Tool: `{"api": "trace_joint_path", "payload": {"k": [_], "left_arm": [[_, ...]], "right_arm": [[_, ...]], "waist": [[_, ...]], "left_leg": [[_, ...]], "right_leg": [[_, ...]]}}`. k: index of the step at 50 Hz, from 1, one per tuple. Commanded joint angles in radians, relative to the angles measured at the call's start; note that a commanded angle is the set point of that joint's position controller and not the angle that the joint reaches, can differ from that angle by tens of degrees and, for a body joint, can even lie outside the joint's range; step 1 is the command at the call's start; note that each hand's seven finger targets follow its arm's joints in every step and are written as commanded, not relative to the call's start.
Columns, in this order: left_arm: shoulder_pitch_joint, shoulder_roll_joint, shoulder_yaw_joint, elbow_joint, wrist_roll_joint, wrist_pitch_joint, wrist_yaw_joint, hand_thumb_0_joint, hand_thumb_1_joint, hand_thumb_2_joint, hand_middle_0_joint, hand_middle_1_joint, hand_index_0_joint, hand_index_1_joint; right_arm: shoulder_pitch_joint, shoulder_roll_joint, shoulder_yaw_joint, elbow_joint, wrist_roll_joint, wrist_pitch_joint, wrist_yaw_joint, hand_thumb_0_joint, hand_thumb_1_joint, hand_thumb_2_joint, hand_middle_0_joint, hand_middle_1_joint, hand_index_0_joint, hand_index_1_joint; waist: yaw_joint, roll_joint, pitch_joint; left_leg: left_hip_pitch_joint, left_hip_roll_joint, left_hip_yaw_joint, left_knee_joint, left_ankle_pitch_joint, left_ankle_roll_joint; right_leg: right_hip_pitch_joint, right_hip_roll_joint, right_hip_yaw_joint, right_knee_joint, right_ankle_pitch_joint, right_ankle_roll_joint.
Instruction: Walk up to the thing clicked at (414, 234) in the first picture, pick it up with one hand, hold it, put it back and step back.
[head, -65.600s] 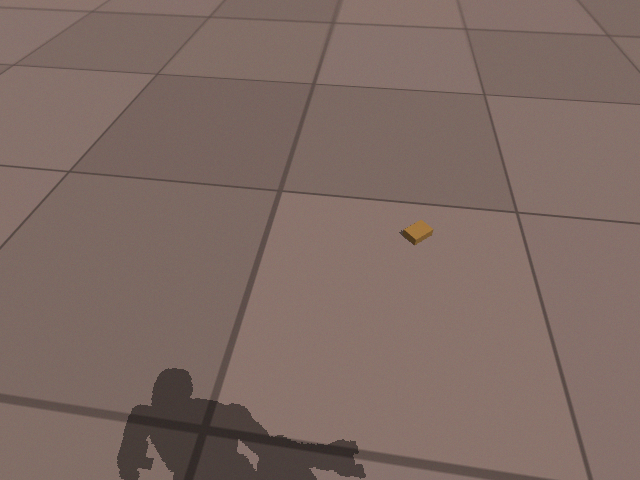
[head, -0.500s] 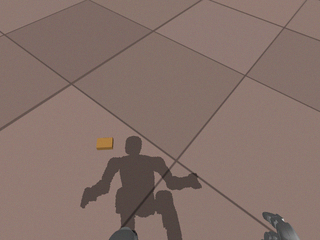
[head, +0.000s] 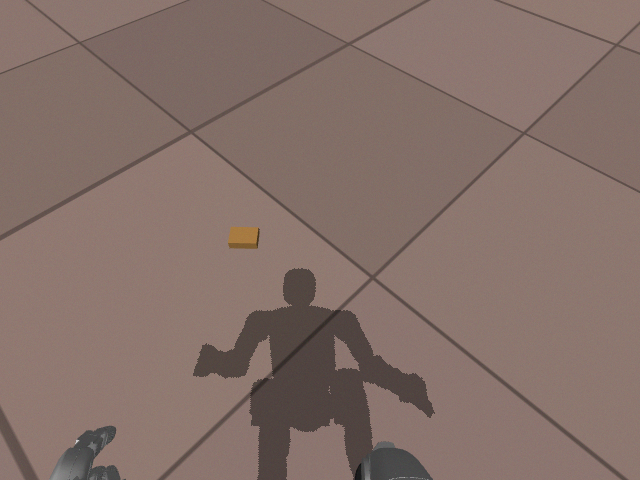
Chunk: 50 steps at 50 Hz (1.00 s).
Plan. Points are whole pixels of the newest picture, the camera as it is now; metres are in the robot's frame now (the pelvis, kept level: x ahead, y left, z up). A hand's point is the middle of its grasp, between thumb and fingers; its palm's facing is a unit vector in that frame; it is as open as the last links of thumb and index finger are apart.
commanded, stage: step back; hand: left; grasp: from above
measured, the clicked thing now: (244, 237) +0.97 +0.26 -0.73
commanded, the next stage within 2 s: stand in 1.38 s
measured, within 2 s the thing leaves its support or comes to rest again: neither
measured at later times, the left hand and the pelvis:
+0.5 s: hand out of the picture -0.08 +0.27 -0.13, palm faces -0.01 -0.91 -0.42, open 7.4 cm; pelvis -0.13 -0.01 +0.01, yaw -1 degrees
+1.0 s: hand out of the picture -0.03 +0.27 -0.14, palm faces +0.01 -0.94 -0.35, open 7.4 cm; pelvis -0.12 +0.01 +0.01, yaw +0 degrees
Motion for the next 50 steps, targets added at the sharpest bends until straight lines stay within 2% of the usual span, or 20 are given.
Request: {"api": "trace_joint_path", "payload": {"k": [1, 3, 7, 11, 13, 14, 15, 18, 22, 25, 26, 27, 28, 29, 36, 38, 40, 46, 48, 50], "left_arm": [[0.000, 0.198, 0.071, -0.055, -0.009, -0.013, 0.023, 0.000, 0.900, 0.900, -0.200, -0.300, -0.200, -0.300], [0.093, 0.200, 0.070, -0.011, -0.015, -0.017, 0.022, 0.000, 0.900, 0.900, -0.200, -0.300, -0.200, -0.300], [0.082, 0.173, 0.058, -0.005, 0.003, -0.046, 0.009, 0.000, 0.900, 0.900, -0.200, -0.300, -0.200, -0.300], [0.147, 0.161, 0.051, 0.071, 0.012, -0.081, 0.007, 0.000, 0.900, 0.900, -0.200, -0.300, -0.200, -0.300], [0.198, 0.247, 0.074, 0.104, 0.035, -0.102, 0.013, 0.000, 0.900, 0.900, -0.200, -0.300, -0.200, -0.300], [0.136, 0.365, 0.098, 0.076, 0.036, -0.097, 0.011, 0.000, 0.900, 0.900, -0.200, -0.300, -0.200, -0.300], [0.058, 0.379, 0.098, 0.051, 0.038, -0.101, 0.013, 0.000, 0.900, 0.900, -0.200, -0.300, -0.200, -0.300], [0.003, 0.272, 0.072, 0.054, 0.032, -0.110, 0.018, 0.000, 0.900, 0.900, -0.200, -0.300, -0.200, -0.300], [0.082, 0.276, 0.075, 0.077, 0.040, -0.108, 0.003, 0.000, 0.900, 0.900, -0.200, -0.300, -0.200, -0.300], [0.061, 0.254, 0.055, 0.079, 0.028, -0.090, -0.008, 0.000, 0.900, 0.900, -0.200, -0.300, -0.200, -0.300], [0.085, 0.212, 0.038, 0.082, 0.026, -0.086, -0.011, 0.000, 0.900, 0.900, -0.200, -0.300, -0.200, -0.300], [0.089, 0.151, 0.017, 0.082, 0.010, -0.085, -0.016, 0.000, 0.900, 0.900, -0.200, -0.300, -0.200, -0.300], [0.043, 0.206, 0.037, 0.100, 0.003, -0.083, -0.010, 0.000, 0.900, 0.900, -0.200, -0.300, -0.200, -0.300], [0.047, 0.239, 0.045, 0.101, 0.010, -0.086, -0.011, 0.000, 0.900, 0.900, -0.200, -0.300, -0.200, -0.300], [0.141, 0.171, 0.043, 0.181, 0.013, -0.117, -0.012, 0.000, 0.900, 0.900, -0.200, -0.300, -0.200, -0.300], [0.171, 0.276, 0.067, 0.191, 0.027, -0.126, 0.001, 0.000, 0.900, 0.900, -0.200, -0.300, -0.200, -0.300], [0.064, 0.312, 0.076, 0.148, 0.026, -0.126, -0.004, 0.000, 0.900, 0.900, -0.200, -0.300, -0.200, -0.300], [-0.012, 0.236, 0.040, 0.141, 0.008, -0.119, -0.010, 0.000, 0.900, 0.900, -0.200, -0.300, -0.200, -0.300], [0.003, 0.169, 0.013, 0.128, -0.001, -0.110, -0.014, 0.000, 0.900, 0.900, -0.200, -0.300, -0.200, -0.300], [0.025, 0.184, 0.018, 0.161, -0.016, -0.091, -0.010, 0.000, 0.900, 0.900, -0.200, -0.300, -0.200, -0.300]], "right_arm": [[-0.069, -0.299, -0.071, -0.099, -0.018, -0.033, -0.020, 0.000, -0.900, -0.900, 0.200, 0.300, 0.200, 0.300], [-0.127, -0.252, -0.056, -0.114, -0.014, -0.030, -0.025, 0.000, -0.900, -0.900, 0.200, 0.300, 0.200, 0.300], [-0.066, -0.229, -0.061, -0.105, -0.017, -0.026, -0.019, 0.000, -0.900, -0.900, 0.200, 0.300, 0.200, 0.300], [-0.070, -0.263, -0.066, -0.085, -0.004, -0.007, -0.007, 0.000, -0.900, -0.900, 0.200, 0.300, 0.200, 0.300], [-0.083, -0.181, -0.039, -0.100, 0.006, -0.005, 0.002, 0.000, -0.900, -0.900, 0.200, 0.300, 0.200, 0.300], [-0.143, -0.171, -0.046, -0.118, 0.010, -0.003, -0.007, 0.000, -0.900, -0.900, 0.200, 0.300, 0.200, 0.300], [-0.152, -0.218, -0.064, -0.105, 0.005, 0.000, -0.010, 0.000, -0.900, -0.900, 0.200, 0.300, 0.200, 0.300], [-0.087, -0.198, -0.055, -0.051, 0.023, -0.019, -0.002, 0.000, -0.900, -0.900, 0.200, 0.300, 0.200, 0.300], [-0.100, -0.180, -0.047, -0.040, 0.000, -0.042, 0.013, 0.000, -0.900, -0.900, 0.200, 0.300, 0.200, 0.300], [-0.036, -0.163, -0.058, 0.008, -0.001, -0.063, 0.016, 0.000, -0.900, -0.900, 0.200, 0.300, 0.200, 0.300], [-0.010, -0.184, -0.069, 0.020, -0.011, -0.071, 0.011, 0.000, -0.900, -0.900, 0.200, 0.300, 0.200, 0.300], [-0.010, -0.248, -0.079, 0.016, -0.018, -0.079, 0.007, 0.000, -0.900, -0.900, 0.200, 0.300, 0.200, 0.300], [-0.031, -0.307, -0.083, 0.009, -0.010, -0.080, 0.012, 0.000, -0.900, -0.900, 0.200, 0.300, 0.200, 0.300], [-0.072, -0.308, -0.085, 0.000, -0.011, -0.086, 0.013, 0.000, -0.900, -0.900, 0.200, 0.300, 0.200, 0.300], [-0.106, -0.199, -0.048, 0.017, 0.004, -0.069, 0.014, 0.000, -0.900, -0.900, 0.200, 0.300, 0.200, 0.300], [-0.115, -0.135, -0.031, -0.001, 0.016, -0.067, 0.011, 0.000, -0.900, -0.900, 0.200, 0.300, 0.200, 0.300], [-0.062, -0.191, -0.049, 0.030, 0.004, -0.066, 0.002, 0.000, -0.900, -0.900, 0.200, 0.300, 0.200, 0.300], [0.026, -0.138, -0.045, 0.094, 0.001, -0.093, 0.012, 0.000, -0.900, -0.900, 0.200, 0.300, 0.200, 0.300], [0.019, -0.184, -0.061, 0.095, -0.015, -0.099, -0.001, 0.000, -0.900, -0.900, 0.200, 0.300, 0.200, 0.300], [-0.088, -0.266, -0.064, 0.064, -0.003, -0.100, 0.000, 0.000, -0.900, -0.900, 0.200, 0.300, 0.200, 0.300]], "waist": [[0.012, 0.102, -0.183], [0.059, 0.116, -0.172], [-0.002, 0.182, -0.210], [0.008, 0.200, -0.258], [0.026, 0.011, -0.248], [0.072, -0.201, -0.209], [0.053, -0.153, -0.119], [0.001, -0.061, -0.119], [0.057, -0.147, -0.137], [0.020, -0.127, -0.154], [0.005, -0.069, -0.179], [-0.003, 0.132, -0.193], [-0.014, 0.151, -0.172], [-0.001, 0.116, -0.132], [0.054, 0.159, -0.182], [0.078, -0.079, -0.177], [0.038, -0.087, -0.100], [-0.018, -0.112, -0.189], [-0.015, 0.029, -0.229], [0.017, 0.138, -0.198]], "left_leg": [[-0.100, 0.364, -0.341, -0.279, 0.524, 0.244], [-0.077, 0.311, -0.218, -0.242, 0.509, 0.202], [0.101, 0.299, -0.201, -0.185, 0.463, 0.220], [0.062, 0.259, -0.165, -0.116, 0.239, 0.156], [-0.220, 0.155, -0.102, 0.067, 0.034, 0.062], [-0.230, 0.029, -0.099, 0.217, -0.214, -0.002], [-0.164, 0.069, -0.197, 0.340, -0.207, -0.023], [-0.184, 0.017, -0.156, 0.355, -0.102, -0.026], [-0.161, 0.039, -0.056, 0.086, -0.138, -0.040], [0.082, 0.010, 0.014, -0.251, -0.014, -0.021], [0.193, 0.050, -0.078, -0.288, 0.004, -0.002], [0.221, 0.249, -0.424, -0.379, -0.200, 0.077], [0.020, 0.373, -0.566, -0.461, -0.452, 0.180], [-0.055, 0.369, -0.543, -0.470, -0.456, 0.196], [-0.104, 0.195, -0.195, -0.240, 0.031, 0.063], [-0.312, 0.045, -0.105, -0.019, -0.088, -0.008], [-0.250, 0.071, -0.093, 0.178, -0.182, -0.023], [0.046, 0.049, 0.014, -0.222, 0.107, -0.020], [0.165, 0.172, -0.160, -0.304, 0.269, 0.014], [0.005, 0.345, -0.366, -0.359, 0.081, 0.162]], "right_leg": [[0.020, 0.145, 0.202, 0.479, -0.211, -0.016], [0.005, 0.147, 0.167, 0.505, -0.134, -0.012], [0.033, 0.087, 0.093, 0.151, -0.158, 0.029], [0.257, 0.108, -0.025, -0.371, 0.040, 0.000], [0.421, -0.041, 0.278, -0.452, -0.010, -0.058], [0.174, -0.292, 0.574, -0.508, -0.116, -0.218], [-0.006, -0.356, 0.634, -0.530, -0.157, -0.266], [0.105, -0.203, 0.321, -0.401, 0.090, -0.194], [0.202, -0.169, 0.295, -0.410, -0.125, -0.165], [0.124, -0.129, 0.222, -0.347, -0.124, -0.122], [0.046, -0.098, 0.179, -0.257, -0.068, -0.093], [-0.096, 0.007, 0.088, -0.126, -0.109, -0.021], [-0.010, 0.033, 0.032, 0.007, -0.188, -0.006], [0.037, 0.018, 0.080, 0.070, -0.181, -0.010], [0.384, 0.070, -0.011, -0.400, 0.087, -0.019], [0.470, -0.130, 0.341, -0.496, -0.093, -0.094], [0.279, -0.334, 0.498, -0.555, -0.248, -0.236], [0.231, -0.139, 0.128, -0.341, 0.298, -0.112], [0.149, -0.059, 0.051, -0.181, 0.316, -0.042], [0.203, 0.024, 0.027, -0.140, -0.105, -0.009]]}}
